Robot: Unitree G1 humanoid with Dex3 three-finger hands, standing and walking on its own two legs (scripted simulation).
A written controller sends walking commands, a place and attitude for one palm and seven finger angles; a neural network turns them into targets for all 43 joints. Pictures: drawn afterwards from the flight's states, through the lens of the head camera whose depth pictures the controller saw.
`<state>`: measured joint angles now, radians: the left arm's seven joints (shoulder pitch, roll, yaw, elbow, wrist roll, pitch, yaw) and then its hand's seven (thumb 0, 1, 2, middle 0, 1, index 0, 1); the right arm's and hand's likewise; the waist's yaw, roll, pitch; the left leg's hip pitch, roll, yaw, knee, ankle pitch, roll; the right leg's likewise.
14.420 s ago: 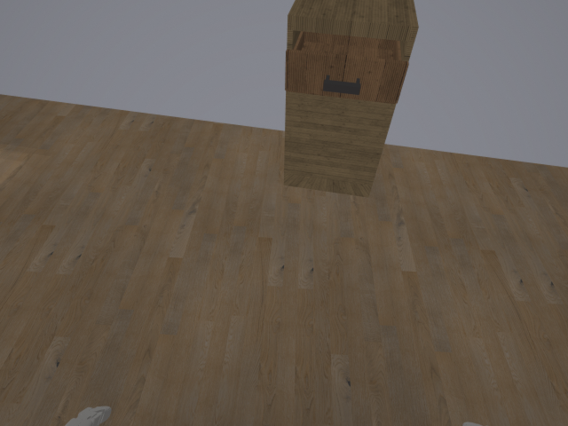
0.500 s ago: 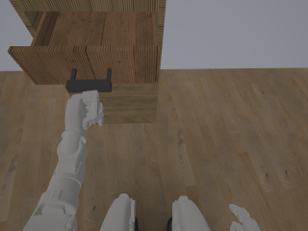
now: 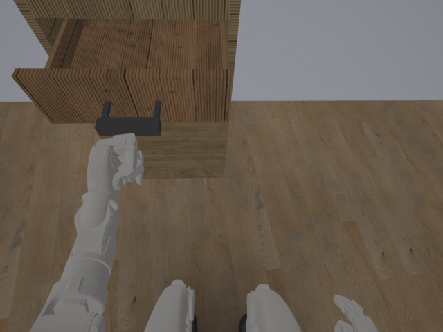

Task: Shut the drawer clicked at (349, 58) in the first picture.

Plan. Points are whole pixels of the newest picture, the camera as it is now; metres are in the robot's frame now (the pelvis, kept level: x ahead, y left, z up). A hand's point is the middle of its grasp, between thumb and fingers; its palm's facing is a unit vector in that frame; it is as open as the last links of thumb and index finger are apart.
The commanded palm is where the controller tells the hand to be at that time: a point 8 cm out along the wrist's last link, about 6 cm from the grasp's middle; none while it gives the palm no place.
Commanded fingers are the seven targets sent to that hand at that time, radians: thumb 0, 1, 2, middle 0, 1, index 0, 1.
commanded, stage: push the drawer shut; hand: left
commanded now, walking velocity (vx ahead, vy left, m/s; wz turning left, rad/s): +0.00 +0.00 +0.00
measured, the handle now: (131, 116) +0.50 +0.19 +0.03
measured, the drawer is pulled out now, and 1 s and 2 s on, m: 0.16 0.07 0.00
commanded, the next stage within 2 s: pull the fist back off the drawer in 1.88 s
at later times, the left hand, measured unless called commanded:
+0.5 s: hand (144, 140) +0.45 +0.16 +0.03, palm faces +0.05 -1.00 -0.03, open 3.1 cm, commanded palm +0.44 +0.19 +0.03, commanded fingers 0.00 0.90 0.90 -1.40 -1.60 -1.40 -1.60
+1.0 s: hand (150, 112) +0.51 +0.15 +0.03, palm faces +0.06 -1.00 -0.03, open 3.4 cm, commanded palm +0.50 +0.18 +0.03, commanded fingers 0.00 0.90 0.90 -1.40 -1.60 -1.40 -1.60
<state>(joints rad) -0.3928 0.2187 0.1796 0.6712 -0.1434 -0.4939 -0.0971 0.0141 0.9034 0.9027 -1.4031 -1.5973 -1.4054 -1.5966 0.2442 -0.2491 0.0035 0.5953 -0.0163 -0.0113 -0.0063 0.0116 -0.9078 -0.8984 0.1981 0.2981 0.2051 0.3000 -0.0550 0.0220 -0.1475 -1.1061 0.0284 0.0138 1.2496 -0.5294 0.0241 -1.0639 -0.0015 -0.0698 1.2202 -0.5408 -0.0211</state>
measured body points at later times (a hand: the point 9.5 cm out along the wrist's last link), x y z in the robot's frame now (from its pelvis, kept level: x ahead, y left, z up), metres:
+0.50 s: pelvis -0.01 +0.00 -0.01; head +0.12 +0.02 +0.42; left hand +0.44 +0.21 +0.03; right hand +0.07 -0.25 -0.13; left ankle +0.03 +0.10 -0.63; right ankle +0.02 -0.11 -0.63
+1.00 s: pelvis -0.01 +0.00 -0.02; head +0.15 +0.02 +0.40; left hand +0.50 +0.21 +0.03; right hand +0.00 -0.26 -0.14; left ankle +0.03 +0.10 -0.63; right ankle +0.02 -0.11 -0.63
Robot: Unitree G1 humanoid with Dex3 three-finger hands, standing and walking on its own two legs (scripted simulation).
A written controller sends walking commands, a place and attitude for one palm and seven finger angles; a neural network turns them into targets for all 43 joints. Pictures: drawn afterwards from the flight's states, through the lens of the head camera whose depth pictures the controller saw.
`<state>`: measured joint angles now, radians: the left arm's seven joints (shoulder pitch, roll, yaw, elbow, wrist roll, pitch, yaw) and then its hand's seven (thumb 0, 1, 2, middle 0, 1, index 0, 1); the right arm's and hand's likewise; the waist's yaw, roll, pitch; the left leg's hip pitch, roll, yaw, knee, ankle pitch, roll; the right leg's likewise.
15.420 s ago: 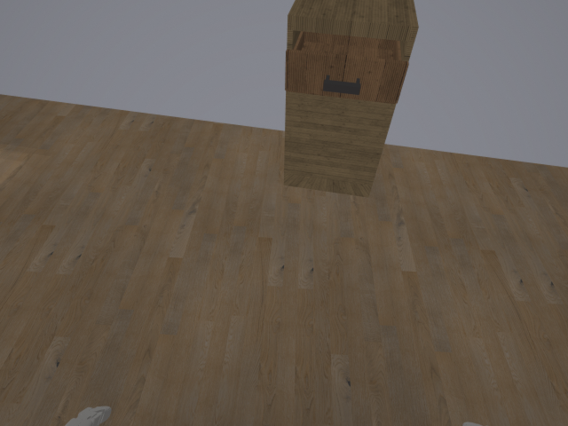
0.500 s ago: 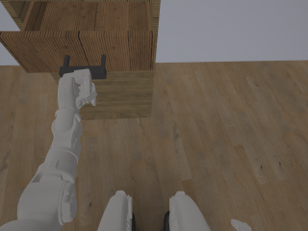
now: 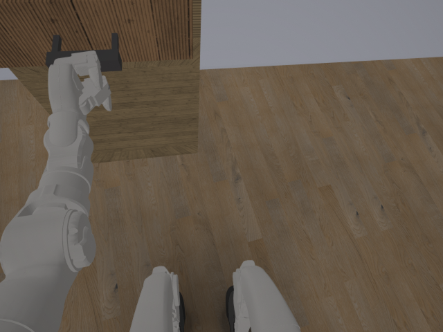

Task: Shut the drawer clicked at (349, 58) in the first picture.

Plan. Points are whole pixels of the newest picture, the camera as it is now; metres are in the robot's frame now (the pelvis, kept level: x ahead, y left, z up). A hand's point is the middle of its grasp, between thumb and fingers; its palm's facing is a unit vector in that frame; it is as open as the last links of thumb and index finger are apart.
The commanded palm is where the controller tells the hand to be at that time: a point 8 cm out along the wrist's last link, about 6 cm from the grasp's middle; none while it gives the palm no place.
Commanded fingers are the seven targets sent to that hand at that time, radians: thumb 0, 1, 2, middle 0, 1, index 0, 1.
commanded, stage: push the drawer shut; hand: left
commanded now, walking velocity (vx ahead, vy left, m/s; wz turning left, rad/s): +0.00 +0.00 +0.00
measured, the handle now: (86, 51) +0.61 +0.20 +0.05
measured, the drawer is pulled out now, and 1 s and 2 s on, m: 0.07 0.00 0.00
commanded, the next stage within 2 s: pull the fist back off the drawer in 0.88 s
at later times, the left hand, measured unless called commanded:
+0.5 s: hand (105, 58) +0.59 +0.16 +0.05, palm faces +0.08 -1.00 -0.03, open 3.4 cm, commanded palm +0.58 +0.18 +0.05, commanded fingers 0.00 0.90 0.90 -1.40 -1.60 -1.40 -1.60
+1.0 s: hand (102, 54) +0.60 +0.17 +0.05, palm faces +0.08 -1.00 -0.04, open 3.1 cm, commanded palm +0.63 +0.16 +0.05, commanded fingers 0.00 0.90 0.90 -1.40 -1.60 -1.40 -1.60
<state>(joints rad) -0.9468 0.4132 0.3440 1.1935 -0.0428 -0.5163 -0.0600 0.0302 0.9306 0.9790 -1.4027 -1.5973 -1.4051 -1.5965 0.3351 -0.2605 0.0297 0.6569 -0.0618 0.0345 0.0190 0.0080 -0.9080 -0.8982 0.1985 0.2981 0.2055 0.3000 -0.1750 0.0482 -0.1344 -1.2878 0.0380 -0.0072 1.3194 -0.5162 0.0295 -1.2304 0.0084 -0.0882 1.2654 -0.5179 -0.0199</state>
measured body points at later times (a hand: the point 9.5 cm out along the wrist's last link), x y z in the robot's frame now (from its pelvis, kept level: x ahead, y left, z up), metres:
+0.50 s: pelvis +0.01 +0.00 -0.01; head +0.20 +0.03 +0.40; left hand +0.58 +0.22 +0.05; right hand -0.01 -0.26 -0.11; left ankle +0.04 +0.10 -0.61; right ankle +0.04 -0.11 -0.61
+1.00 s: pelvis -0.02 +0.00 -0.02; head +0.19 +0.05 +0.37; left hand +0.59 +0.22 +0.05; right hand -0.05 -0.25 -0.11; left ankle +0.04 +0.10 -0.61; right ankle +0.04 -0.11 -0.61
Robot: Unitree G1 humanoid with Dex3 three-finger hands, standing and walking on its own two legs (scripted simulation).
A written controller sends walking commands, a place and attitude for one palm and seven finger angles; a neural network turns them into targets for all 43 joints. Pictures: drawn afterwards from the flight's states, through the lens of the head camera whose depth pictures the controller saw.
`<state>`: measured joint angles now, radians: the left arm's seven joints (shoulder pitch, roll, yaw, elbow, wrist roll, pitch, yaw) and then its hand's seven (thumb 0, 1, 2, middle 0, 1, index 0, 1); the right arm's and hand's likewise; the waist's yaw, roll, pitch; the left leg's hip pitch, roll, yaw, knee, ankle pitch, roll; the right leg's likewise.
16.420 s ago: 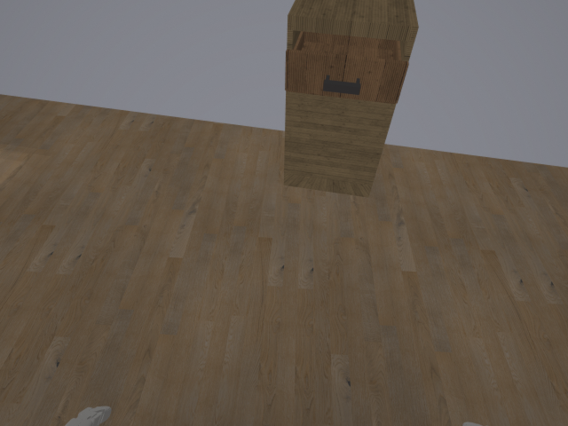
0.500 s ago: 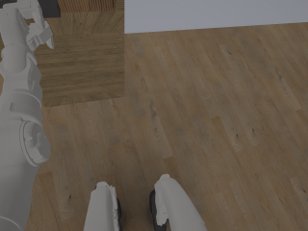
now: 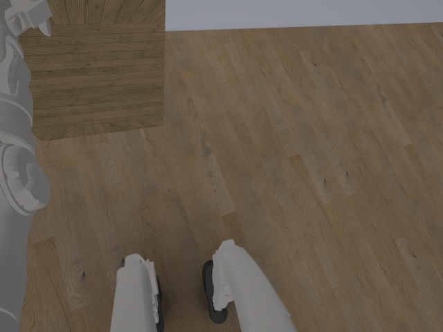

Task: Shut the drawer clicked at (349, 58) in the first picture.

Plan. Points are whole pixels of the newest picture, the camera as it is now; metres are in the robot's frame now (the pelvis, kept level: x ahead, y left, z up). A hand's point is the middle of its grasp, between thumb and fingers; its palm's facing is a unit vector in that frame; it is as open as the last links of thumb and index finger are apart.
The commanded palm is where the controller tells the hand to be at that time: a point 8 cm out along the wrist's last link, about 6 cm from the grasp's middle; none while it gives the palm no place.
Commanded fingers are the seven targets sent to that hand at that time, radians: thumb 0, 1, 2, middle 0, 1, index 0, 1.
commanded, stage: pull the fist back off the drawer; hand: left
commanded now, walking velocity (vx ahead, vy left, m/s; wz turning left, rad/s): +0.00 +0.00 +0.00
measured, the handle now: out of the picture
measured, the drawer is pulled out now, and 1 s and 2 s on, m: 0.00 0.00 0.00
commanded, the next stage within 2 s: draw the hand back to the body in 0.68 s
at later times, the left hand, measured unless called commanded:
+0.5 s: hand (43, 4) +0.61 +0.18 +0.07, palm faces +0.10 -0.99 -0.02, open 3.2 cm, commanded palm +0.58 +0.18 +0.07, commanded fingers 0.00 0.90 0.90 -1.40 -1.60 -1.40 -1.60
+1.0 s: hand (24, 27) +0.53 +0.18 +0.11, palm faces +0.08 -1.00 -0.05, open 3.3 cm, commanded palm +0.49 +0.22 +0.12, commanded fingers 0.00 0.90 0.90 -1.40 -1.60 -1.40 -1.60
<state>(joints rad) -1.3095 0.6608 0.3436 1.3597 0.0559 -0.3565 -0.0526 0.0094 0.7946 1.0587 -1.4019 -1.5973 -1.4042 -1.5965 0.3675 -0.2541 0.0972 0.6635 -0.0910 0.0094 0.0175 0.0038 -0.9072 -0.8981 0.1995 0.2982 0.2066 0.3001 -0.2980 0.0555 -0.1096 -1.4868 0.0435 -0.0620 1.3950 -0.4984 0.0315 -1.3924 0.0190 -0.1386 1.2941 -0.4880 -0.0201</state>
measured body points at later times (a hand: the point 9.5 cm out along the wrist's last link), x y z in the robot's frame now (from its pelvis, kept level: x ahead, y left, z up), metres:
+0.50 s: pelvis +0.00 +0.00 +0.00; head +0.21 +0.04 +0.40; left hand +0.59 +0.23 +0.07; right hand -0.04 -0.24 -0.09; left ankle +0.06 +0.10 -0.59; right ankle +0.05 -0.12 -0.59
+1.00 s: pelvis +0.06 +0.01 +0.06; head +0.21 +0.02 +0.49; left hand +0.52 +0.24 +0.11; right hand +0.09 -0.24 -0.06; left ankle +0.06 +0.10 -0.59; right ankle +0.05 -0.12 -0.59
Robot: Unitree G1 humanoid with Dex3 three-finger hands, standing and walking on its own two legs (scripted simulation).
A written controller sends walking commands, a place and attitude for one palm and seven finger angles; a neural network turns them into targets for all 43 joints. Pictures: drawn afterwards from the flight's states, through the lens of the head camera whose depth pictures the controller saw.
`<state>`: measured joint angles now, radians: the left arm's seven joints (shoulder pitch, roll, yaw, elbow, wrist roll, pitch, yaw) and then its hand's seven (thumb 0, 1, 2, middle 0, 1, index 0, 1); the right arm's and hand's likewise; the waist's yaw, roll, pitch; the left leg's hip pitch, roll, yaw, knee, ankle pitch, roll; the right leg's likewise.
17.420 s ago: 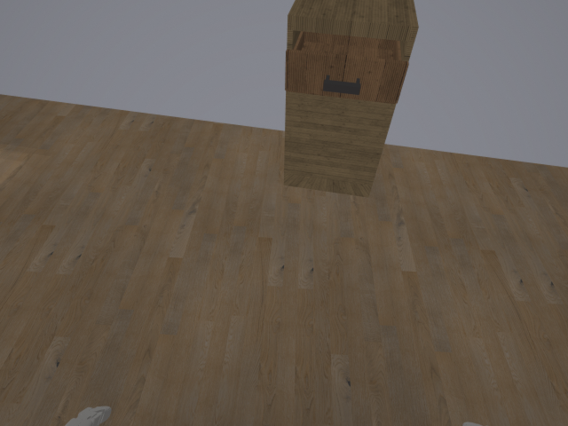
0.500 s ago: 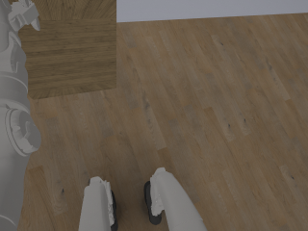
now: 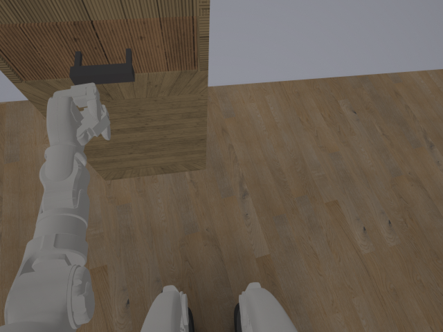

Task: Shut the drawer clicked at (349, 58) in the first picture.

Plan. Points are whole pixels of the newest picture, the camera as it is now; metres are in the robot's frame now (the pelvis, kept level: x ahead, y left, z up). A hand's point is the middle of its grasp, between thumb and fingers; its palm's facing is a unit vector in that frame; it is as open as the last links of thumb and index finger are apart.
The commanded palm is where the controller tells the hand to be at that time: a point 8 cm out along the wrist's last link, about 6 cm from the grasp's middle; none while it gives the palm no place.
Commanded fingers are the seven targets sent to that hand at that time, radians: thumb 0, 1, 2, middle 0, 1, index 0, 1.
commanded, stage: draw the hand back to the body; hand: left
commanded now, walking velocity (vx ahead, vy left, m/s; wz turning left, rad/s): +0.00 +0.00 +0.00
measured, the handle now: (103, 65) +0.62 +0.21 +0.01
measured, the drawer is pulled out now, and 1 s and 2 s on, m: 0.00 0.00 0.00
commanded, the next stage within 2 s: step back with the hand held close in 1.16 s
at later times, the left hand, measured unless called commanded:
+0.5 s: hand (30, 191) +0.31 +0.21 +0.14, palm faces +0.21 -0.94 -0.26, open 3.3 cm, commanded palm +0.26 +0.25 +0.17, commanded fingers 0.00 0.90 0.90 -1.40 -1.60 -1.40 -1.60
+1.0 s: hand out of the picture +0.18 +0.24 +0.25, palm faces +0.44 -0.80 -0.41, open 3.3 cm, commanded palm +0.13 +0.27 +0.26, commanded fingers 0.00 0.90 0.90 -1.40 -1.60 -1.40 -1.60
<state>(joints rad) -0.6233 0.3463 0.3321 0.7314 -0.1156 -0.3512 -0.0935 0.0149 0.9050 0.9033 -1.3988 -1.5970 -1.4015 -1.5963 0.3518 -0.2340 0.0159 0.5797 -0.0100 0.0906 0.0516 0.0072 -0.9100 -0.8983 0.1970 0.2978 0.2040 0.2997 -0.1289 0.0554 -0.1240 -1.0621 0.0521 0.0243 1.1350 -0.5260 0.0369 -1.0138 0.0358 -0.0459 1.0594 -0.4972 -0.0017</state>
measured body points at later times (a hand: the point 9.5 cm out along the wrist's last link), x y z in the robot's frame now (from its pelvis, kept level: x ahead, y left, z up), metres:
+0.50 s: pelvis +0.01 -0.01 +0.07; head +0.03 -0.02 +0.52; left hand +0.29 +0.26 +0.16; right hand +0.20 -0.23 -0.02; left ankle -0.01 +0.09 -0.65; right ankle -0.01 -0.12 -0.65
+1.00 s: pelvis +0.01 -0.01 +0.09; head +0.00 -0.04 +0.54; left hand +0.15 +0.28 +0.27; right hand +0.22 -0.21 +0.01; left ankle +0.00 +0.09 -0.65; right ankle -0.01 -0.12 -0.65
